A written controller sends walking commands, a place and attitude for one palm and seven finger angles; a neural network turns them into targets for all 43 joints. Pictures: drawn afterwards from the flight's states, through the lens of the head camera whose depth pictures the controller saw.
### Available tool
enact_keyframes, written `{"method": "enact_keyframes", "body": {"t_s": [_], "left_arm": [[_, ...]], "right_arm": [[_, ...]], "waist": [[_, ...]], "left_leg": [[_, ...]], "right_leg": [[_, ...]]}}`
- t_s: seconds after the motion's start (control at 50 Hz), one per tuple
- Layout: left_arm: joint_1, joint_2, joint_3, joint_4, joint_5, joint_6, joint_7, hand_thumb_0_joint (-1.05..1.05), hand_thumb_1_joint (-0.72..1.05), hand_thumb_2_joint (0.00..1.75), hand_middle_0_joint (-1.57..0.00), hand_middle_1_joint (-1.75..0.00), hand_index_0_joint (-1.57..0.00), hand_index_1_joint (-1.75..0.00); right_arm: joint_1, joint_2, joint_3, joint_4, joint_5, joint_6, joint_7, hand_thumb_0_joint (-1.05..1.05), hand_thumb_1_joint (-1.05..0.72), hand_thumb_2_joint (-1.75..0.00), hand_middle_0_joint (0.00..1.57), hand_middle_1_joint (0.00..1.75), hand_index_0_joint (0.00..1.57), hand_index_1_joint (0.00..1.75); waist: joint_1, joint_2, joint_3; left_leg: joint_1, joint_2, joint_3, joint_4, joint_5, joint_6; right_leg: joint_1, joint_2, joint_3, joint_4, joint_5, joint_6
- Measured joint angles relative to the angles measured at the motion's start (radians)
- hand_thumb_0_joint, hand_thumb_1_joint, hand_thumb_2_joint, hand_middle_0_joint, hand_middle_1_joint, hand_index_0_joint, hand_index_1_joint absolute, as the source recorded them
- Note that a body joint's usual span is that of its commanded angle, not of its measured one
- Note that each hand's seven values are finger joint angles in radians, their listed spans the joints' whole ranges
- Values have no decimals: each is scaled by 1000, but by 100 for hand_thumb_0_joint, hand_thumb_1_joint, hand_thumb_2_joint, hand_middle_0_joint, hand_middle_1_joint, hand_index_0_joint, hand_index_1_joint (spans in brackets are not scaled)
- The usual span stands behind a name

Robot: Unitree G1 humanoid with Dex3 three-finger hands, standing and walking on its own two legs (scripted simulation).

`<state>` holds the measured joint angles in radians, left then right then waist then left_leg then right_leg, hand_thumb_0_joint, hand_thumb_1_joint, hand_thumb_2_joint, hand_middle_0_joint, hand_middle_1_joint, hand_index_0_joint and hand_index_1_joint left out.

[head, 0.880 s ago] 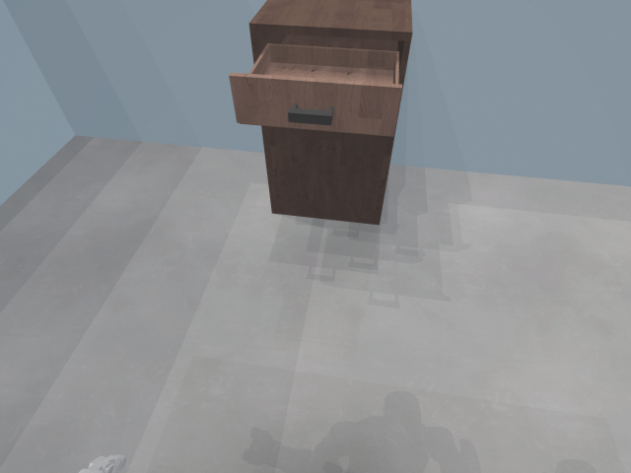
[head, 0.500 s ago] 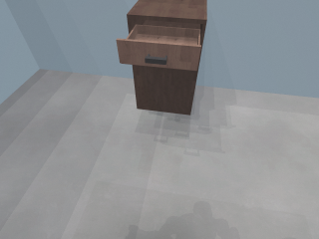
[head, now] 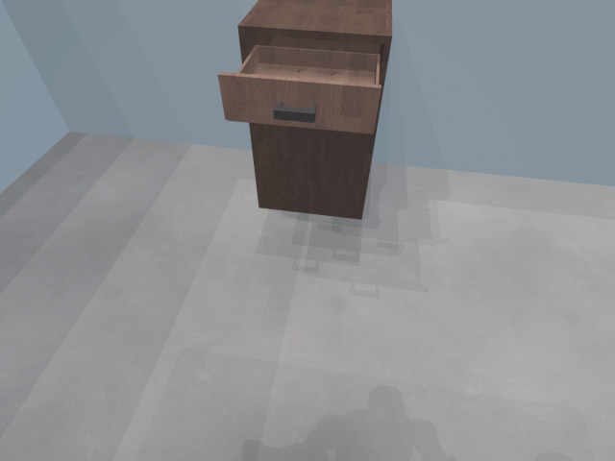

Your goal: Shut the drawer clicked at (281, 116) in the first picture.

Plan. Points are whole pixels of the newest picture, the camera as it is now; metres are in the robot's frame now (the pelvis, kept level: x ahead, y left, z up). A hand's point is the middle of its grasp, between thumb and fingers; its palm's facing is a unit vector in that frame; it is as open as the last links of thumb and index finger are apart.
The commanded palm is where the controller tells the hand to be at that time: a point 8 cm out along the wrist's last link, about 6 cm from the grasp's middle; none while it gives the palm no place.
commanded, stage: look at it before walking up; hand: left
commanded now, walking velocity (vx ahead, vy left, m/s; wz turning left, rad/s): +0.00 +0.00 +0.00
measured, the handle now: (296, 110) +1.00 +0.09 -0.05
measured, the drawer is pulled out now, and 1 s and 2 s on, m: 0.30 0.30 0.30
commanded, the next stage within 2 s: walk to a spot facing it in 0.56 s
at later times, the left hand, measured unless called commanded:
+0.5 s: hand out of the picture +0.07 +0.25 -0.16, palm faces -0.02 -0.95 -0.32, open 7.4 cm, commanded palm none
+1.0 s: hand out of the picture +0.04 +0.20 -0.19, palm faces -0.06 -0.98 -0.18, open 7.4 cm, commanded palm none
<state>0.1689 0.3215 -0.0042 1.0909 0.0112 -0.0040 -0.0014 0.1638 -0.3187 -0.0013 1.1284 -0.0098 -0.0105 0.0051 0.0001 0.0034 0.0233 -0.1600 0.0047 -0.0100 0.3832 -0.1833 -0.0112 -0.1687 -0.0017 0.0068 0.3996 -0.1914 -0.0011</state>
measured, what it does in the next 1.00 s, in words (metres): shifts its weight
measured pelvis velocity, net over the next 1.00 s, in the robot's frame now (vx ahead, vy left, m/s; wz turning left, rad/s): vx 0.06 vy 0.01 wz -0.10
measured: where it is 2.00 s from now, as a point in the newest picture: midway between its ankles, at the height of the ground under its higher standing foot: (329, 410)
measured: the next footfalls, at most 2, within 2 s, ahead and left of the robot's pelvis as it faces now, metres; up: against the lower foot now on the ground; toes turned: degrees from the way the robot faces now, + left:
right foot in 1.20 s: +0.23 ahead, -0.15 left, +0.00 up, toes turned -15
left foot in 1.68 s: +0.46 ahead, +0.07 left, +0.00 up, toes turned +3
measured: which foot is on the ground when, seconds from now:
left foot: down 0.00-1.00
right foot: down 0.00-0.94, up 0.96-1.00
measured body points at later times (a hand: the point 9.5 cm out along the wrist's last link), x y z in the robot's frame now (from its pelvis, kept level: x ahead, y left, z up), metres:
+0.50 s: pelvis +0.01 +0.00 +0.00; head +0.01 +0.00 +0.45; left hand +0.07 +0.29 -0.14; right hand +0.08 -0.28 -0.14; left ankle +0.02 +0.13 -0.74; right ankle +0.02 -0.12 -0.74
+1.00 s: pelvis +0.06 +0.01 -0.01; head +0.06 +0.01 +0.44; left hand +0.05 +0.25 -0.17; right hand +0.03 -0.23 -0.17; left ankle +0.02 +0.13 -0.74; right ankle +0.02 -0.11 -0.72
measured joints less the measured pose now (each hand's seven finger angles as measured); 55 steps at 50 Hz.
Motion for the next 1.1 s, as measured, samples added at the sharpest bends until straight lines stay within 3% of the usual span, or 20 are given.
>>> {"method": "enact_keyframes", "body": {"t_s": [0.74,0.86,0.94,1.04,1.1], "left_arm": [[14,-10,2,9,3,0,8,0,91,90,-20,-30,-20,-30],[104,-59,12,7,9,14,-8,0,91,90,-20,-30,-20,-30],[171,-96,22,15,7,15,-17,0,91,90,-20,-30,-20,-30],[190,-131,35,27,16,26,-24,1,91,90,-20,-30,-20,-30],[148,-145,43,3,13,17,-31,1,91,90,-20,-30,-20,-30]], "right_arm": [[-19,11,2,-4,-1,-3,-6,0,-91,-90,20,30,20,30],[58,57,-3,-6,-13,5,2,0,-91,-90,20,30,20,30],[118,92,-8,-8,-13,-13,0,0,-91,-90,20,30,20,30],[206,141,-20,-12,-11,-55,-13,0,-91,-90,20,30,20,30],[258,158,-23,12,-15,-61,-18,0,-91,-90,20,30,20,30]], "waist": [[10,-2,-11],[20,-4,-52],[19,-15,-46],[-4,-32,-15],[-17,-17,18]], "left_leg": [[21,-2,8,-13,-13,4],[-5,9,30,109,-161,12],[1,10,58,153,-155,20],[85,8,119,73,-180,17],[141,19,130,9,-172,3]], "right_leg": [[21,-2,8,-18,-9,6],[2,10,29,63,-85,-7],[-24,12,52,162,-158,-22],[-197,-20,-11,493,-240,-34],[-264,-48,-57,470,-212,-32]]}}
